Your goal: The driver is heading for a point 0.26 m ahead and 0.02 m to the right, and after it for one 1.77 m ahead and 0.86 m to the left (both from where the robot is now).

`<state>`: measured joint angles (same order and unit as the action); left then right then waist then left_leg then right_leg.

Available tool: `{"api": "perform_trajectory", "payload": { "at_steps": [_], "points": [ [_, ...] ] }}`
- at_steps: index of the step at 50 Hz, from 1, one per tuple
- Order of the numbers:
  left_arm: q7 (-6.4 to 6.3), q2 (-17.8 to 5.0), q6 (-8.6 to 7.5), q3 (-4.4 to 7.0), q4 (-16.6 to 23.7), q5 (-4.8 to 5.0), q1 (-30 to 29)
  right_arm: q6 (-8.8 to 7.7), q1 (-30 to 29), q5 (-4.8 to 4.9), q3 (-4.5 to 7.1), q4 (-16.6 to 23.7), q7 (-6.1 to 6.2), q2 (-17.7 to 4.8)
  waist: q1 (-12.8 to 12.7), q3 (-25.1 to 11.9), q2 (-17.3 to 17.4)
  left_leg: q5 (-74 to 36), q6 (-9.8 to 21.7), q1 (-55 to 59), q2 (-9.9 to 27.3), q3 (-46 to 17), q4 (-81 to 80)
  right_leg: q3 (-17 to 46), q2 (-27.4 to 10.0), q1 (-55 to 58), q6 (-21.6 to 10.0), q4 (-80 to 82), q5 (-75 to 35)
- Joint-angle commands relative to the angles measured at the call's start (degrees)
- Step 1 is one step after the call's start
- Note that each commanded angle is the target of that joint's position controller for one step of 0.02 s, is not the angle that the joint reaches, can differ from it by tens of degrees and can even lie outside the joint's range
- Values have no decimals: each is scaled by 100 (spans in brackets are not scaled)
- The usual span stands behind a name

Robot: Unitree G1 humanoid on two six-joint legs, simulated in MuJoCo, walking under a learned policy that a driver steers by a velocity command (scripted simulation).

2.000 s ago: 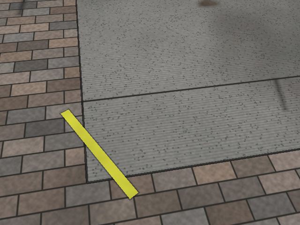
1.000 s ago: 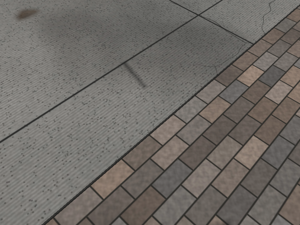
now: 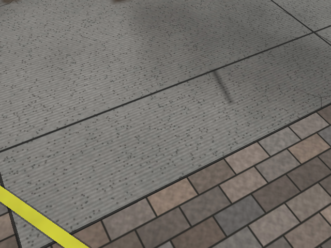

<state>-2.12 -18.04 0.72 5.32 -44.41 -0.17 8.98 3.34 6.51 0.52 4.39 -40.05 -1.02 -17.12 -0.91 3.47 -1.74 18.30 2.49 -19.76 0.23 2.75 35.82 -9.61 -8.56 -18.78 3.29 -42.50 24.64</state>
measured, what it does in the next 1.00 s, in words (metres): walks ahead, turning left: right foot, then left foot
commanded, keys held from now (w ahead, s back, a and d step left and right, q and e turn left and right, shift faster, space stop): q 0.10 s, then w+q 0.16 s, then q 0.04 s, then no key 0.70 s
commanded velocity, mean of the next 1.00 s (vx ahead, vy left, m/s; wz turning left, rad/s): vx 0.08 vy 0.00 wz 0.30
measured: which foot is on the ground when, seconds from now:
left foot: down 0.00-0.48, up 0.50-0.74, down 0.76-1.00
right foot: up 0.00-0.44, down 0.46-1.00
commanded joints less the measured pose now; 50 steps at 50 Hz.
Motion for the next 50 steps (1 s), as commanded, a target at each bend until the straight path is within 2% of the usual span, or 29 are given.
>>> {"api": "perform_trajectory", "payload": {
  "at_steps": [1, 2, 3, 4, 5, 7, 9, 10, 13, 15, 18, 20, 22, 23, 24, 25, 26, 27, 29, 31, 33, 36, 37, 38, 39, 40, 41, 43, 50],
  "points": [
    [-21, -574, -72, 98, 707, -34, -597, -278, 772, -260, 389, 402, -1, -1517, 584, -1267, 1067, -3487, 1999, 1920, 2240, -3321, -1656, 1179, 643, -2218, 110, -2867, 1547],
    [-50, -593, -60, 115, 709, 57, -605, -383, 555, -195, 328, 390, 14, -1351, 381, -954, 972, -2951, 1672, 1682, 1900, -2802, -1680, 1300, 581, -2279, -14, -2857, 1014],
    [-116, -611, -45, 144, 568, 16, -456, -409, 260, -77, 296, 413, 68, -1176, 199, -791, 698, -2466, 1313, 1513, 1575, -2442, -1645, 1374, 480, -2258, -44, -2639, 472],
    [-162, -706, -26, 181, 522, -43, -370, -390, 30, 15, 229, 456, 117, -981, 82, -712, 747, -2422, 1124, 1323, 1409, -2250, -1644, 1417, 462, -2141, -31, -2437, 115],
    [-154, -700, -31, 190, 490, -62, -273, -372, -7, 8, 200, 495, 159, -934, 11, -773, 830, -2572, 1074, 1125, 1269, -2120, -1658, 1385, 553, -1853, -11, -2469, -154],
    [-67, -580, -96, 170, 471, -20, -105, -385, 265, 25, 191, 492, 214, -867, 21, -1040, 792, -994, 1078, 1282, 1074, -2162, -1909, 1360, 629, -1756, -23, -2106, -664],
    [0, -506, -172, 135, 565, 30, -400, -429, 473, 57, 189, 486, 243, -868, 174, -793, 886, 664, 1094, 1366, 1061, -2525, -2279, 1398, 668, -1971, -29, -1347, -915],
    [25, -487, -219, 122, 619, 40, -557, -446, 538, 49, 196, 474, 260, -901, 222, -641, 955, 888, 1095, 1374, 1074, -2648, -2377, 1430, 696, -2005, -18, -954, -964],
    [114, -418, -391, 84, 679, 49, -788, -484, 699, 39, 242, 458, 284, -1021, 324, -503, 983, 773, 1078, 1356, 1033, -2716, -2379, 1470, 784, -1744, 10, 21, -1112],
    [143, -371, -458, 66, 701, 45, -905, -458, 710, 14, 261, 482, 280, -1068, 355, -368, 946, 241, 1087, 1143, 897, -2641, -2203, 1448, 890, -1428, 22, 437, -1030],
    [195, -372, -504, 39, 673, 53, -776, -389, 705, -4, 244, 526, 242, -1027, 352, -527, 1027, -766, 1077, 946, 835, -2553, -1839, 1310, 970, -782, -4, 750, -960],
    [235, -407, -525, 33, 681, 47, -661, -339, 654, 1, 199, 563, 224, -936, 269, -679, 1037, -1527, 1022, 957, 846, -2665, -1523, 1265, 999, -384, -87, 986, -995],
    [270, -370, -551, 20, 621, -2, -379, -301, 447, 31, 124, 641, 241, -776, -1, -775, 914, -1746, 764, 864, 673, -2660, -1142, 1201, 953, 365, -261, 1967, -1834],
    [255, -473, -562, 28, 638, -95, -282, -316, 504, -15, 52, 660, 253, -582, -37, -885, 737, -1517, 493, 637, 480, -2562, -903, 1460, 585, 975, -394, 2222, -2523],
    [213, -774, -544, 57, 703, -194, -92, -345, 660, -153, -53, 701, 258, -286, 38, -1196, -34, -645, 150, 242, 68, -2052, -91, 2271, -342, 1695, -698, 2218, -3783],
    [189, -910, -458, 49, 570, -241, -187, -365, 1156, -111, -63, 729, 267, -221, 478, -1165, -1134, 1173, -173, -452, -481, -1372, 438, 3160, -1015, 1900, -1567, 2067, -4482],
    [201, -439, -436, -57, 573, -119, -136, -349, 999, -145, 3, 702, 291, -597, 223, -1062, -1075, 1802, -457, -716, -235, -1204, 981, 3537, -1248, 1757, -1973, 2244, -3961],
    [206, -378, -429, -93, 555, -81, -83, -317, 763, -84, 95, 712, 303, -834, 68, -893, -905, 1848, -591, -936, -196, -1148, 1546, 3426, -1109, 1734, -1951, 2297, -3665],
    [199, -546, -406, -72, 529, -25, -236, -209, 763, -75, 136, 630, 317, -794, 129, -785, -608, 1537, -771, -1026, -62, -1140, 2020, 3016, -875, 1541, -1735, 2272, -3445],
    [195, -513, -354, -103, 510, -41, -511, -161, 828, -54, 39, 555, 285, -458, 274, -721, -551, 1207, -822, -462, 46, -900, 1398, 2370, -490, 1092, -1525, 2256, -3729],
    [207, -453, -277, -119, 482, -50, -571, -181, 710, -50, -61, 526, 260, -192, 196, -819, -732, 714, -811, 181, 11, -572, 542, 1919, -207, 916, -1454, 2131, -4259],
    [239, -389, -222, -171, 380, 47, -466, -175, 782, -42, -35, 431, 242, -233, 280, -944, -674, -829, -646, 1013, -102, -323, -1150, 1776, -85, 948, -1303, 1876, -3883],
    [254, -311, -247, -206, 318, 63, -279, -172, 656, -104, -26, 488, 245, -353, 214, -937, -547, -1415, -533, 1384, 11, -531, -1424, 1799, 4, 775, -1043, 1906, -3185],
    [283, -216, -295, -255, 288, -33, -147, -167, 557, -157, 15, 618, 275, -633, 103, -1010, -144, -2423, -367, 1796, 470, -1010, -1279, 1682, 162, 456, -706, 1805, -2297],
    [320, -192, -337, -260, 227, -106, 130, -147, 422, -140, 75, 620, 283, -886, -190, -885, 555, -2252, -73, 1577, 599, -1095, -927, 1309, 577, 372, -444, 1839, -1420],
    [322, -193, -335, -284, 184, -118, -26, -155, 350, -136, 35, 610, 231, -617, -40, -784, 698, -1425, 59, 1153, 492, -1057, -939, 1154, 664, 615, -272, 1790, -1209],
    [318, -291, -323, -263, 182, -85, -245, -184, 335, -157, -7, 617, 195, -455, 80, -559, 543, -1220, 27, 1011, 393, -1028, -979, 1131, 689, 564, -219, 1668, -1354],
    [273, -291, -282, -257, 149, -29, -268, -264, 421, -167, -16, 570, 193, -461, 105, -476, 543, -1584, -68, 951, 322, -975, -936, 1156, 648, 566, -262, 1515, -1874],
    [196, -301, -194, -248, -131, 4, -91, -341, 521, -128, -61, 536, 220, -369, 63, -515, 385, -2106, -51, 959, 290, -956, -819, 1169, 607, 777, -195, 1425, -2181]
  ]
}}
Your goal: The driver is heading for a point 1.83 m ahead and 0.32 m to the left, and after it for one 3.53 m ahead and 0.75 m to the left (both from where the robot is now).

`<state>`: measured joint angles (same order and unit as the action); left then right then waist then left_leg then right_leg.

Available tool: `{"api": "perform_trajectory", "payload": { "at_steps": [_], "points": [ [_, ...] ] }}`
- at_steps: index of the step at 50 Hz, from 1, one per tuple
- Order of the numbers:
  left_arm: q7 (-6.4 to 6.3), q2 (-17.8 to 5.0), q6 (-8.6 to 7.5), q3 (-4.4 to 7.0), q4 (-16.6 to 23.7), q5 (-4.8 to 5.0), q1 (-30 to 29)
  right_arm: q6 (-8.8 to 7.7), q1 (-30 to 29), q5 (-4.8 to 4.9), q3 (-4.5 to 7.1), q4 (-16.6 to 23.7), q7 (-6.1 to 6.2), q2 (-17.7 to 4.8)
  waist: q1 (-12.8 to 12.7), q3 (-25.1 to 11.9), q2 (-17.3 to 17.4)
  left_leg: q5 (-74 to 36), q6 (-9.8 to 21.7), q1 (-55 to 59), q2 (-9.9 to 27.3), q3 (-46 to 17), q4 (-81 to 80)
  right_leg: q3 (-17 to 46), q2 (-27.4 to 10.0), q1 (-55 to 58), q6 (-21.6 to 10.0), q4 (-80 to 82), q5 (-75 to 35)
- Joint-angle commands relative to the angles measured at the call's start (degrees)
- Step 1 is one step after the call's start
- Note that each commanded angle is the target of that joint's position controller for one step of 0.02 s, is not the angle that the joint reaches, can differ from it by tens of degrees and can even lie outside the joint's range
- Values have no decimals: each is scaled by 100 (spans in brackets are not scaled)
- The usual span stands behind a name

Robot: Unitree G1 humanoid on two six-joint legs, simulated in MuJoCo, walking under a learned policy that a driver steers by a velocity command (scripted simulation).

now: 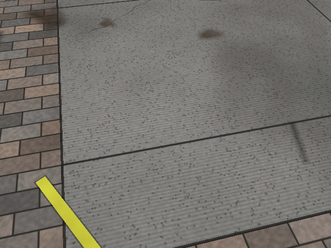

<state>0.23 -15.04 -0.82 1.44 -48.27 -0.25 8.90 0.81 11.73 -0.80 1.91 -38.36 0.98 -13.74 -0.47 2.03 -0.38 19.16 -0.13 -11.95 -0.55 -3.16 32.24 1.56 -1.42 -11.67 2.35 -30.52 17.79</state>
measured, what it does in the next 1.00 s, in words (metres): stands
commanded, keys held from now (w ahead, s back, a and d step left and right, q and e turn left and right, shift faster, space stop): no key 1.00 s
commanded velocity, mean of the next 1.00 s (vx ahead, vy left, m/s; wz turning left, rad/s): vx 0.00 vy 0.00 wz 0.01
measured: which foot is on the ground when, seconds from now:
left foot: down 0.00-1.00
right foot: down 0.00-1.00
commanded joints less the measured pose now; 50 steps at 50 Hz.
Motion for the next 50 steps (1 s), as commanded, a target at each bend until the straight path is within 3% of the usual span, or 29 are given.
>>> {"api": "perform_trajectory", "payload": {
  "at_steps": [1, 14, 29, 50],
  "points": [
    [-48, -612, -26, 142, 211, 14, -73, -92, 3, 6, 183, 358, 18, -700, 15, -362, 220, -2209, 218, 175, 365, -365, -464, 55, -112, 86, -88, 233, -1502],
    [-200, -673, 83, 174, -391, 22, 47, -161, 111, 11, 160, 6, 7, -603, -32, -259, 138, -1953, 224, 107, 290, -280, -635, 74, -139, 241, 5, 369, -1360],
    [-284, -567, 103, 177, -1053, 21, 280, -188, 305, 34, 128, -674, 60, -559, -56, -34, 113, -1335, 170, -12, 194, -163, -848, 40, -91, 160, 30, 547, -1075],
    [-339, -316, 102, 102, -1489, 25, 723, -174, 544, 80, 30, -1554, 100, -435, -31, 110, 56, -1098, 148, -78, 107, -38, -964, -34, -22, 44, 8, 640, -968]
  ]
}}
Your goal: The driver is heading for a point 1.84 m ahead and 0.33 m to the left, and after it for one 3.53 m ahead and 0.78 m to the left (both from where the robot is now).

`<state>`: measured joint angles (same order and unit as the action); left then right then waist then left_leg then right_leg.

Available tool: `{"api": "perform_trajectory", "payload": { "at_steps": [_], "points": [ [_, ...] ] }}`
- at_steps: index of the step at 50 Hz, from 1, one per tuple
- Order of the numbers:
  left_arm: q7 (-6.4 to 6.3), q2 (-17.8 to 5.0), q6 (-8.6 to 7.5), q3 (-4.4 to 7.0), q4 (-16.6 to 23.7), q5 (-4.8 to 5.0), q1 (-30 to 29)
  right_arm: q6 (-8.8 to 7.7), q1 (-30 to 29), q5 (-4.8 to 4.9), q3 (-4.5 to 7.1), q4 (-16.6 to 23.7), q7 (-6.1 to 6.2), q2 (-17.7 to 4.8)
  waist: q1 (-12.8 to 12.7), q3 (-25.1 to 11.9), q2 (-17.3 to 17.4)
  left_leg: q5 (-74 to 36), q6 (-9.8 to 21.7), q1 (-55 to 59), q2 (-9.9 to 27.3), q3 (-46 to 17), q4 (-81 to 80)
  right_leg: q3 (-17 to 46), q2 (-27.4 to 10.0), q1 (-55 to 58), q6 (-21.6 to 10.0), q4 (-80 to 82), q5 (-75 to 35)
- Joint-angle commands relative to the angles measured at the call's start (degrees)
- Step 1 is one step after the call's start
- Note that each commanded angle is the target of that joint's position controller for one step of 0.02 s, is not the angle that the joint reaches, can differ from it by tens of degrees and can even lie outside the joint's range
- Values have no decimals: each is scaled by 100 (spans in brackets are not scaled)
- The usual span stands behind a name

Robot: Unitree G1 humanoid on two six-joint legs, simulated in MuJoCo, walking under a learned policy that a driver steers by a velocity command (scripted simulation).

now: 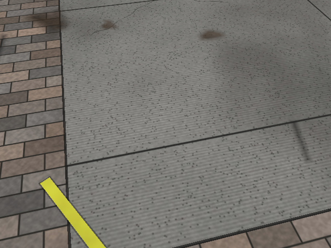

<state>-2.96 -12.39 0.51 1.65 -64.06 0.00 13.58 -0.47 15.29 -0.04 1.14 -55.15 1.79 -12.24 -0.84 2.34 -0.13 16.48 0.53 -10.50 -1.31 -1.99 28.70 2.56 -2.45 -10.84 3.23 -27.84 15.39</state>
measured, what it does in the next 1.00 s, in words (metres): stands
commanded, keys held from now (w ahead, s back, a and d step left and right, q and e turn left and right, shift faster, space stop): no key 1.00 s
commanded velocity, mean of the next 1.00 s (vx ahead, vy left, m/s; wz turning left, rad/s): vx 0.00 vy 0.00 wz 0.00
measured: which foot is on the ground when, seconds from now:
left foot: down 0.00-1.00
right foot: down 0.00-1.00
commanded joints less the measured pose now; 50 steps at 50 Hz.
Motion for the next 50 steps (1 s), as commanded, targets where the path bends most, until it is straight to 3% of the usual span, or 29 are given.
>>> {"api": "perform_trajectory", "payload": {
  "at_steps": [1, 22, 50],
  "points": [
    [-21, -569, -32, 77, 81, 0, 275, -44, 198, 6, 103, 93, 19, -578, 8, 83, 29, -828, 80, -225, 180, -150, -611, -137, 84, -45, -83, 373, -726],
    [-24, -368, -54, 2, 47, 11, 662, -2, 391, 24, 30, -393, 42, -420, 53, 160, 5, -757, 40, -281, 140, -66, -583, -179, 140, -170, -139, 372, -659],
    [-12, -203, -85, -40, 137, 21, 996, 16, 631, 36, -15, -640, 73, -253, 80, 230, 0, -624, -25, -380, 124, 7, -518, -180, 185, -292, -218, 359, -551]
  ]
}}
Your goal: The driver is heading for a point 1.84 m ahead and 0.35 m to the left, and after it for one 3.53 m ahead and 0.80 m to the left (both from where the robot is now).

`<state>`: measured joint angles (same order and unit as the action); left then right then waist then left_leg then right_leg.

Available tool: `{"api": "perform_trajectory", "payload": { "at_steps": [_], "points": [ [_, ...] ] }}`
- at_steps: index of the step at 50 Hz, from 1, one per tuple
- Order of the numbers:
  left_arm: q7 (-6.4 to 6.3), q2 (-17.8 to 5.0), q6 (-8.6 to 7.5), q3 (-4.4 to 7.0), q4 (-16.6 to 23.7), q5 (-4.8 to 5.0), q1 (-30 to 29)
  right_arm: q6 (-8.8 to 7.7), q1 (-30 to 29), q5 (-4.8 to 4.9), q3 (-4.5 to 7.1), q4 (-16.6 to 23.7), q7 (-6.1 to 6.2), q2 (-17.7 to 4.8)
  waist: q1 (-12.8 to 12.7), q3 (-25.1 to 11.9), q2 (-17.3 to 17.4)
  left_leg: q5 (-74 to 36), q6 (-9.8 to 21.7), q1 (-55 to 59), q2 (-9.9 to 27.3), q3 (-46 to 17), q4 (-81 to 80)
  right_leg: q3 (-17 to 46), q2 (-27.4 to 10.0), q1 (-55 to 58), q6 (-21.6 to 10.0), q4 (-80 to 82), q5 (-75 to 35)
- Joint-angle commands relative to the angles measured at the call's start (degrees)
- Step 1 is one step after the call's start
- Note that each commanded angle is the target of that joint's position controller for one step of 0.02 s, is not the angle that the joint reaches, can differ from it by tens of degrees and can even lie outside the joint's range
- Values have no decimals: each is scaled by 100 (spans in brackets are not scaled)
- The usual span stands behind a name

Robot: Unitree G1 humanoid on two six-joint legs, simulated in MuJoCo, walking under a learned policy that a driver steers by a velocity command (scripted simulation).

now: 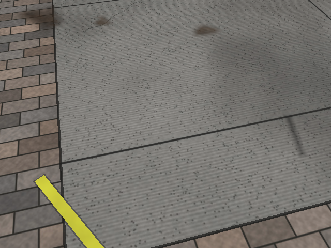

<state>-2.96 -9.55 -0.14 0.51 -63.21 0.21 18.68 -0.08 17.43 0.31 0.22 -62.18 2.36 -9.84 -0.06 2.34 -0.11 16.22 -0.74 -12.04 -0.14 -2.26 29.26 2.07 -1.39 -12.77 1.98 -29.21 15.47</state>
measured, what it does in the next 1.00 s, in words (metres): walks ahead: left foot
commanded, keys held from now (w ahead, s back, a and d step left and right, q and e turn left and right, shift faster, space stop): no key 0.18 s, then w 0.82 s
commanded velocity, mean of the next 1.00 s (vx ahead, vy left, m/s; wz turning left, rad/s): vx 0.29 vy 0.00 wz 0.00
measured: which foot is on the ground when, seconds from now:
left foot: down 0.00-0.48, up 0.50-0.86, down 0.88-1.00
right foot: down 0.00-0.88, up 0.90-1.00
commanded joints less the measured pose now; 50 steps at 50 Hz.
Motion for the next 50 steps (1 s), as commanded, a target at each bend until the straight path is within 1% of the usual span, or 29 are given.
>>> {"api": "perform_trajectory", "payload": {
  "at_steps": [1, 9, 11, 13, 15, 17, 20, 22, 23, 24, 25, 26, 27, 29, 30, 32, 35, 37, 39, 40, 41, 43, 44, 45, 46, 47, 48, 49, 50],
  "points": [
    [-12, -483, -21, 74, 56, 1, 494, -24, 425, 1, 76, 58, 17, -488, 3, 233, -2, -597, 101, -228, 8, 36, -571, -131, 80, -101, -95, 495, -557],
    [-9, -451, -26, 71, 82, 4, 551, -26, 489, 4, 71, 32, 23, -452, 5, 244, -1, -584, 87, -246, 9, 49, -556, -128, 87, -119, -111, 489, -545],
    [-27, -402, -7, 71, 9, 28, 689, -5, 623, 28, 77, -46, 44, -429, 6, 172, 30, 871, 156, -287, -127, 151, -554, -279, 259, -149, -178, 422, 833],
    [-53, -536, -28, 122, 104, 69, 619, -19, 584, 78, 135, 33, 72, -584, 19, 592, 70, 2527, 375, -773, -78, 12, -540, -207, 266, -644, -385, 310, 2415],
    [-20, -445, -163, 112, 189, 104, 607, -144, 646, 122, 146, 90, 43, -562, 39, 830, 143, 2726, 564, -915, 170, -333, -606, -15, 119, -907, -528, 220, 2472],
    [46, -374, -316, 110, 266, 117, 551, -270, 845, 151, 185, 81, -5, -620, 116, 755, 285, 2660, 749, -658, 419, -729, -710, -21, 115, -1092, -559, -72, 2092],
    [167, -139, -524, 63, 456, 150, 369, -378, 1134, 193, 287, 72, -73, -936, 173, 678, 948, 2991, 1211, -262, 1155, -1985, -1392, -395, 338, -1334, -561, -937, 1216],
    [212, -135, -635, 63, 459, 170, 527, -396, 843, 204, 302, 226, -97, -1001, -45, 805, 962, 2698, 1300, -735, 1328, -2270, -1470, -360, 295, -765, -744, -732, 1001],
    [228, -142, -663, 80, 312, 189, 1031, -410, 381, 211, 287, 394, -108, -985, -369, 839, 891, 2224, 1136, -1168, 1119, -1868, -1120, -248, 252, -91, -829, -186, 905],
    [241, -396, -701, 165, 59, 180, 1785, -459, -243, 239, 237, 641, -114, -790, -732, 825, 307, 1289, 791, -1841, 539, -899, -141, 382, 12, 731, -958, 388, 921],
    [275, -1172, -729, 403, -210, 222, 2720, -604, -518, 199, 155, 881, -126, -418, -976, 585, -1460, 344, 317, -3007, -304, 377, 2139, 2157, -914, 2077, -1396, 1208, 323],
    [331, -1303, -750, 406, -180, 99, 2987, -756, -483, 153, 148, 961, -148, -463, -944, 331, -1880, 1341, 314, -3970, -324, 69, 3536, 3804, -1936, 2639, -1798, 1597, -605],
    [325, -945, -759, 295, -39, -7, 2502, -831, -486, 197, 173, 974, -217, -580, -633, 472, -1051, 1283, 456, -4306, 17, -268, 4366, 3566, -1987, 2572, -1782, 1454, -986],
    [347, -762, -688, 197, 139, 1, 1930, -887, -709, 252, 197, 1102, -296, -608, -401, 576, -375, 643, 595, -4859, 361, -98, 4737, 2490, -1760, 2585, -1637, 1565, -1621],
    [335, -598, -619, 124, 157, 14, 1794, -873, -840, 196, 241, 1166, -310, -654, -330, 562, -296, 359, 603, -4781, 533, -18, 4457, 1964, -1589, 2484, -1445, 1694, -1948],
    [267, -379, -483, 41, 187, 1, 1755, -795, -930, 164, 218, 1245, -393, -463, -260, 526, -447, -39, 494, -4311, 594, 250, 3815, 1201, -1193, 2075, -1203, 1963, -2091],
    [119, -713, -471, 63, 484, -18, 1279, -712, -1680, 94, 74, 1588, -467, -190, -208, 677, -431, -1331, 278, -2658, 346, 567, 1683, 366, -698, 491, -1079, 2420, -1711],
    [80, -1101, -541, 172, 486, 58, 1431, -651, -2017, 123, 95, 1773, -458, -364, -210, 653, -651, -1681, 247, -1883, 169, 614, 1000, 411, -893, 301, -1157, 2736, -1572],
    [78, -1125, -558, 224, 458, 133, 1464, -629, -2158, 165, 154, 1888, -452, -641, -116, 733, -650, -1743, 376, -1844, 135, 500, 469, 386, -1080, 818, -1110, 2614, -1936],
    [86, -1135, -543, 246, 463, 122, 1447, -644, -2109, 159, 212, 1909, -453, -792, -21, 625, -648, -1684, 467, -1719, 61, 502, 294, 352, -1155, 1168, -1036, 2317, -2696],
    [98, -1187, -504, 276, 472, 71, 1421, -656, -1888, 154, 283, 1875, -449, -932, 137, 348, -728, -1551, 566, -1386, -63, 561, 277, 275, -1199, 1480, -951, 1815, -3810],
    [138, -1147, -382, 271, 542, -54, 1322, -622, -343, 198, 509, 1424, -403, -1310, 880, -673, -809, -1310, 854, 471, -298, 696, 349, -32, -921, 1314, -712, -238, -5348],
    [171, -941, -378, 176, 715, -139, 1307, -585, 640, 137, 615, 1213, -352, -1707, 1175, -1415, -221, -903, 1217, 2228, 781, -598, 412, -131, -618, -47, -557, -2093, -3699],
    [262, 157, -505, -97, 732, -49, 2180, -589, 1085, -12, 671, 1047, -423, -2108, 622, -2572, 1723, 606, 2280, 3789, 2322, -3761, -651, 123, 568, -1855, -252, -4326, 1087],
    [298, -432, -684, 28, 721, 128, 1746, -611, 799, 17, 521, 1033, -444, -1520, 724, -2193, 1334, 1085, 2062, 3357, 2143, -4545, -1483, 762, 375, -2458, -416, -5105, 1492],
    [309, -847, -764, 143, 983, 294, 971, -638, 177, 52, 444, 1101, -433, -1240, 571, -1100, 987, 754, 1754, 2426, 2014, -3536, -1495, 543, 69, -2937, -527, -5232, 1079],
    [263, -964, -794, 163, 1097, 263, 540, -667, -407, 40, 388, 1239, -439, -1107, 376, -729, 232, -40, 1592, 1427, 1831, -2698, -1593, 442, -275, -2625, -571, -4950, 478],
    [215, -969, -757, 228, 1106, 186, 389, -689, -702, -20, 355, 1275, -466, -991, 173, -490, 32, -651, 1489, 653, 1593, -2046, -1719, 350, -480, -2302, -565, -4626, 170],
    [198, -867, -670, 253, 1085, 144, 551, -707, -800, -84, 319, 1225, -474, -889, -61, -459, 205, -803, 1439, 200, 1388, -1600, -1894, 389, -656, -1907, -567, -4393, 3]
  ]
}}
Velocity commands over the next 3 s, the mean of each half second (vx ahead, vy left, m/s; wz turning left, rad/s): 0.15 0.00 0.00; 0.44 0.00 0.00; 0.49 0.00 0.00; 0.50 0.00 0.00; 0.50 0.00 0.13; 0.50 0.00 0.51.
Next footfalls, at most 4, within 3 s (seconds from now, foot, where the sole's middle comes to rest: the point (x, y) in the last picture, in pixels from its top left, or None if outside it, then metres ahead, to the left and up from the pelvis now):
0.88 left None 0.43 0.10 -0.77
1.42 right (206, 197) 0.73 -0.14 -0.77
2.00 left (155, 139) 1.05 0.08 -0.77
2.54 right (197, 98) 1.35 -0.15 -0.77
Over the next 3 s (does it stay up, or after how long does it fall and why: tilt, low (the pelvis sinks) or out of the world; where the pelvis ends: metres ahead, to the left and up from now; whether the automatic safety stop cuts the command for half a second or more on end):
stays up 1.39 0.00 0.00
